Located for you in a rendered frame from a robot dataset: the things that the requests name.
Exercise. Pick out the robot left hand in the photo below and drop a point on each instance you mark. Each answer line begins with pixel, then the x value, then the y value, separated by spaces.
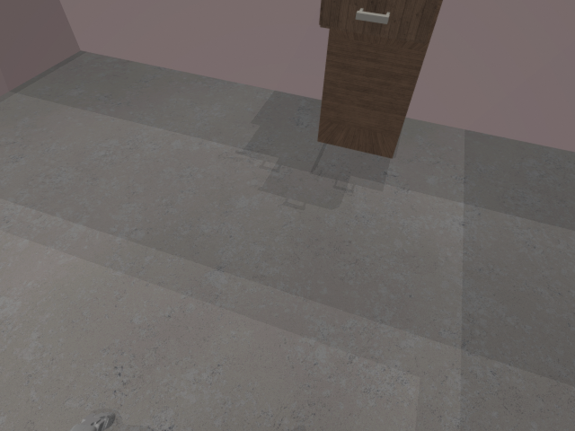
pixel 95 422

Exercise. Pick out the cabinet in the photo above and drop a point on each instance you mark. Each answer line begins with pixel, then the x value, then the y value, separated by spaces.
pixel 367 89

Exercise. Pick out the drawer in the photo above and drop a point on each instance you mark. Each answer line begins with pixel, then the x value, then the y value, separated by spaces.
pixel 409 20

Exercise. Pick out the handle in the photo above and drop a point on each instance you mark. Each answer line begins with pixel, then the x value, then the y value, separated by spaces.
pixel 372 17

